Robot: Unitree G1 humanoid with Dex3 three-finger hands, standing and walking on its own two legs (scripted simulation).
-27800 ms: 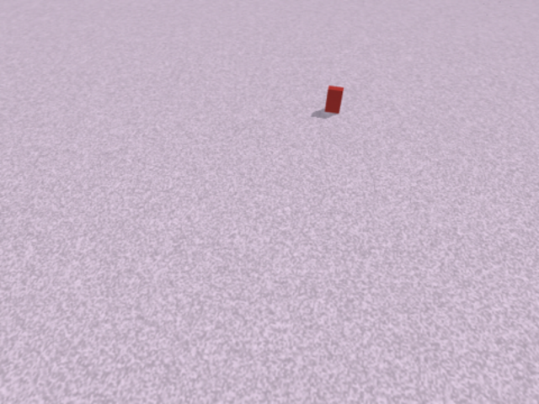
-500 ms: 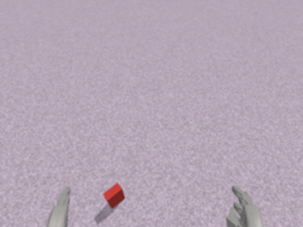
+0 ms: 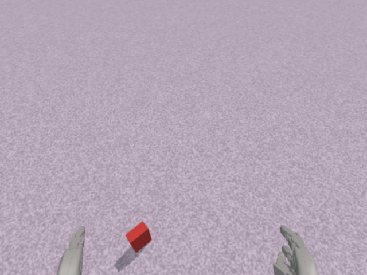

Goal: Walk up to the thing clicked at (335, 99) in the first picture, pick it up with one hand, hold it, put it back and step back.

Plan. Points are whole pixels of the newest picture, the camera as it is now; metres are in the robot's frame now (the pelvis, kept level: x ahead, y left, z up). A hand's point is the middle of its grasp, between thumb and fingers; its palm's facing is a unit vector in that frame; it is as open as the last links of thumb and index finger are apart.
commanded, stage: stand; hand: left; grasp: from the side
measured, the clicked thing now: (139, 237) +0.41 +0.21 -0.64
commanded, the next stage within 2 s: none
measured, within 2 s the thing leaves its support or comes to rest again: neither
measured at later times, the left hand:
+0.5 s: hand out of the picture +0.13 +0.23 -0.10, palm faces -0.02 -0.94 -0.34, open 8.3 cm
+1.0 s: hand out of the picture +0.03 +0.26 -0.11, palm faces +0.01 -0.94 -0.35, open 7.4 cm
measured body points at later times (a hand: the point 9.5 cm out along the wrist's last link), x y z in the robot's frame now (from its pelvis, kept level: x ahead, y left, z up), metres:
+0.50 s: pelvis +0.00 +0.00 +0.02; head +0.02 +0.01 +0.47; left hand +0.13 +0.28 -0.08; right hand +0.13 -0.27 -0.09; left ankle +0.02 +0.12 -0.69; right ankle +0.00 -0.13 -0.69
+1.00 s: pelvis -0.02 +0.01 +0.05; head -0.02 +0.01 +0.50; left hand +0.03 +0.31 -0.08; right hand +0.07 -0.26 -0.09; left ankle +0.02 +0.12 -0.69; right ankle +0.00 -0.13 -0.69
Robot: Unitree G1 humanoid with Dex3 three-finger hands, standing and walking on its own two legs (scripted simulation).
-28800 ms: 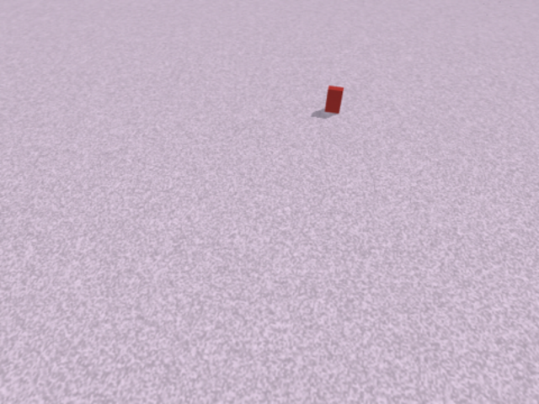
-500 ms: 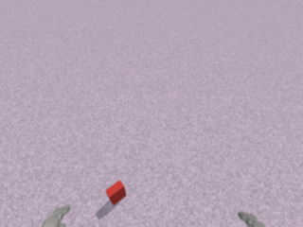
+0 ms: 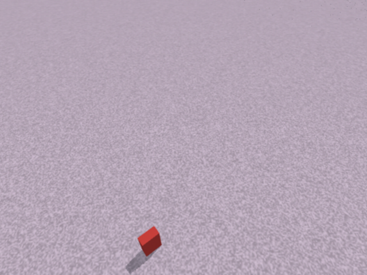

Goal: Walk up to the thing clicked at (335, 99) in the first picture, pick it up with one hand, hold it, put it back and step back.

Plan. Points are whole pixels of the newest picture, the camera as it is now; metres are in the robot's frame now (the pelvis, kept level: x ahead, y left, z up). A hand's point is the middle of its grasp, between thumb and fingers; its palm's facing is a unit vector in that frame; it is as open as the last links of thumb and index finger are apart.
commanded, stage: stand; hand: left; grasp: from the side
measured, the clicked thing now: (150, 241) +0.43 +0.19 -0.69
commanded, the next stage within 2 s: step back in 1.50 s
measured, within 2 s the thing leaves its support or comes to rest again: neither
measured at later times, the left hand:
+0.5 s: hand out of the picture +0.05 +0.23 -0.16, palm faces -0.03 -0.94 -0.34, open 7.4 cm
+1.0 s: hand out of the picture +0.10 +0.23 -0.15, palm faces -0.01 -0.94 -0.35, open 7.4 cm
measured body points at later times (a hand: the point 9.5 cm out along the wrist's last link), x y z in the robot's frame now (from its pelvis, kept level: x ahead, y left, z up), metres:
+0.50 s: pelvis +0.00 -0.01 +0.00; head +0.01 -0.01 +0.45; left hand +0.06 +0.28 -0.13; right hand +0.05 -0.31 -0.14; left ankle +0.04 +0.11 -0.74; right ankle +0.02 -0.15 -0.74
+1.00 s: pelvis +0.02 -0.02 +0.01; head +0.03 -0.02 +0.46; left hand +0.10 +0.28 -0.12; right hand +0.10 -0.31 -0.13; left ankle +0.04 +0.11 -0.74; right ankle +0.02 -0.15 -0.74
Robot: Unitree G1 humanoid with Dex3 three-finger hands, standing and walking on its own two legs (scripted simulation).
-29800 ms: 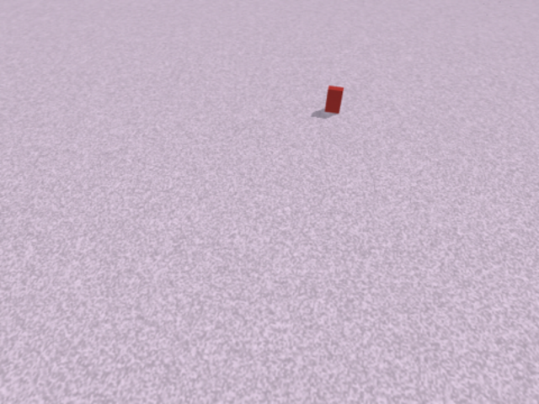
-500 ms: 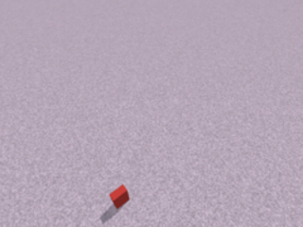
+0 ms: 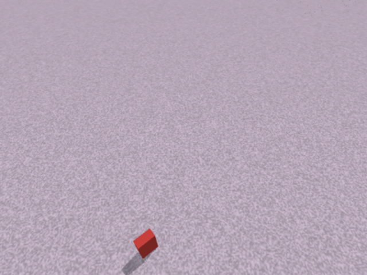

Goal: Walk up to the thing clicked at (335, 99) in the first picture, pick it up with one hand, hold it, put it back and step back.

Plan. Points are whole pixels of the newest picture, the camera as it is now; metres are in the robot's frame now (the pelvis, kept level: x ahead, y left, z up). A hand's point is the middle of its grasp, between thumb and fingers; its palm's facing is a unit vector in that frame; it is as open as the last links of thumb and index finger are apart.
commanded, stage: stand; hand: left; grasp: from the side
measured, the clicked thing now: (146, 243) +0.41 +0.20 -0.70
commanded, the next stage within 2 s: step back in 0.50 s
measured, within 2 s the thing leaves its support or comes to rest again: neither
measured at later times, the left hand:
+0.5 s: hand out of the picture +0.07 +0.24 -0.16, palm faces -0.01 -0.94 -0.34, open 7.4 cm
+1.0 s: hand out of the picture +0.08 +0.31 -0.18, palm faces -0.04 -0.94 -0.34, open 7.4 cm
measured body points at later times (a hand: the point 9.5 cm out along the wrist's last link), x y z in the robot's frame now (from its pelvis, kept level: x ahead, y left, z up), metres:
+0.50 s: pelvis +0.01 -0.01 +0.00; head +0.01 -0.01 +0.45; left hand +0.07 +0.29 -0.13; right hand +0.08 -0.30 -0.14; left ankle +0.02 +0.13 -0.75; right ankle -0.01 -0.13 -0.75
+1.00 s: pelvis -0.06 +0.06 -0.01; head +0.03 +0.08 +0.42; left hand +0.09 +0.36 -0.16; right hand +0.00 -0.26 -0.13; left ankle -0.05 +0.13 -0.75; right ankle -0.08 -0.09 -0.68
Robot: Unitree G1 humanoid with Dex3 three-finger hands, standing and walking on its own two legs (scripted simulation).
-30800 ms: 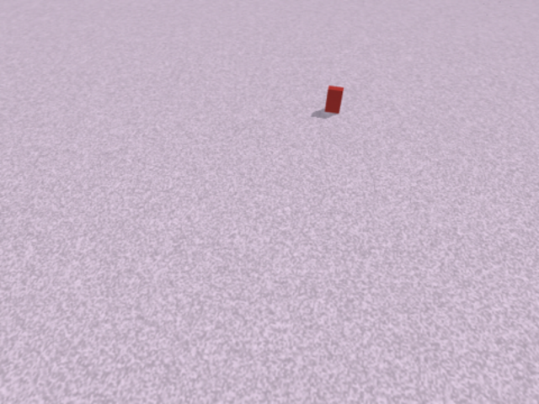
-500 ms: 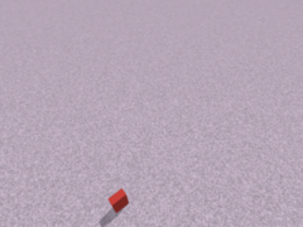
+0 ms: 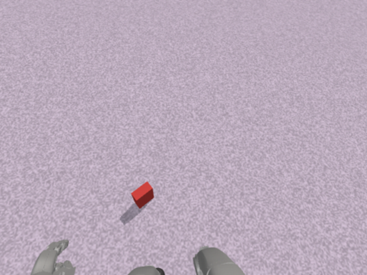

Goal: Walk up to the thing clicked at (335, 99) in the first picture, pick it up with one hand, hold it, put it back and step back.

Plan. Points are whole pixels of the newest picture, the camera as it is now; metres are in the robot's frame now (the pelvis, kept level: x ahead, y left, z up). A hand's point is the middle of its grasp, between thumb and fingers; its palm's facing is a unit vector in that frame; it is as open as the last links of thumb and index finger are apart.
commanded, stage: step back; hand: left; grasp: from the side
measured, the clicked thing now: (143, 195) +0.47 +0.15 -0.69
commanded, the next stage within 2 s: none
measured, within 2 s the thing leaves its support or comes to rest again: neither
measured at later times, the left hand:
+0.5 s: hand out of the picture +0.04 +0.27 -0.14, palm faces -0.01 -0.92 -0.39, open 7.4 cm
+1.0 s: hand out of the picture -0.15 +0.27 -0.16, palm faces -0.07 -0.91 -0.40, open 7.4 cm
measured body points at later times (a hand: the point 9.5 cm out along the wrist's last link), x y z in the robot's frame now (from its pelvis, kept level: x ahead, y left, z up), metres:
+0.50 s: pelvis -0.09 +0.01 +0.00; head -0.03 +0.00 +0.44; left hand +0.04 +0.31 -0.11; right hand +0.01 -0.31 -0.12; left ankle -0.13 +0.15 -0.70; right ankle -0.04 -0.11 -0.73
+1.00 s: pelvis -0.25 +0.00 -0.02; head -0.19 -0.01 +0.42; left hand -0.15 +0.31 -0.14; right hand -0.12 -0.33 -0.13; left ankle -0.13 +0.14 -0.73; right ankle -0.27 -0.14 -0.74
